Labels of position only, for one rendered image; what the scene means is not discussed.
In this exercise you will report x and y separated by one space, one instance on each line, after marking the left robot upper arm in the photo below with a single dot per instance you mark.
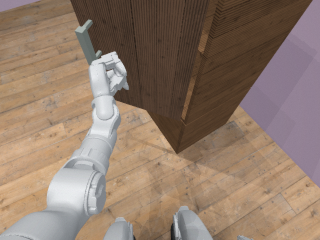
74 196

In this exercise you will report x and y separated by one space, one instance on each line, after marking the robot left forearm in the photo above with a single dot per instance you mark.
98 144

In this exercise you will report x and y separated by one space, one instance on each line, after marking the left robot shin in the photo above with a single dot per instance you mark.
119 219

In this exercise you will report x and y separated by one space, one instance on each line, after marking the handle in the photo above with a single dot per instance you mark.
86 44

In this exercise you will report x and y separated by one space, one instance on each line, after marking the cupboard door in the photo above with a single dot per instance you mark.
157 42

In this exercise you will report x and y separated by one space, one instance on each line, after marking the left robot thigh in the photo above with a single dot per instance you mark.
120 230

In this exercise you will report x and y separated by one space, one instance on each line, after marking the left robot hand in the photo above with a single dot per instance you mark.
100 78

